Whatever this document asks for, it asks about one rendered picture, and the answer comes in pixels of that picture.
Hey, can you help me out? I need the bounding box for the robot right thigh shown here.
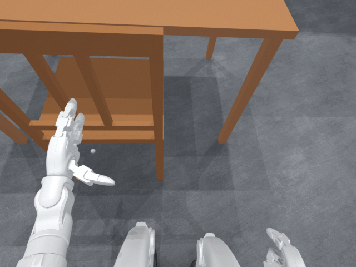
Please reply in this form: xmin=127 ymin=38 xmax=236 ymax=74
xmin=196 ymin=236 xmax=240 ymax=267

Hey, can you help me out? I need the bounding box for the table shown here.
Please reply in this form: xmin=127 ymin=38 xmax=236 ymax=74
xmin=0 ymin=0 xmax=299 ymax=144

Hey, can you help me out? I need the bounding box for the right robot hand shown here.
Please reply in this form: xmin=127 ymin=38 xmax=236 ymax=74
xmin=263 ymin=228 xmax=306 ymax=267

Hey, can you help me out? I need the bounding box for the left robot forearm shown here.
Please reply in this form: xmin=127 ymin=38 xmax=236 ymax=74
xmin=16 ymin=175 xmax=75 ymax=267

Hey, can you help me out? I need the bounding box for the robot left thigh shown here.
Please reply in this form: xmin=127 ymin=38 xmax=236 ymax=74
xmin=114 ymin=226 xmax=155 ymax=267

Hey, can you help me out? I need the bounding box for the chair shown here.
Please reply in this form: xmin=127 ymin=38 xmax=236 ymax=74
xmin=0 ymin=21 xmax=164 ymax=182

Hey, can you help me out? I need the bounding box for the robot thigh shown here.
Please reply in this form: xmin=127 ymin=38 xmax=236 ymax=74
xmin=114 ymin=226 xmax=155 ymax=267
xmin=196 ymin=236 xmax=240 ymax=267

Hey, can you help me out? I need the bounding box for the left robot hand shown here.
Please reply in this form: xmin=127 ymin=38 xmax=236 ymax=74
xmin=46 ymin=98 xmax=115 ymax=186

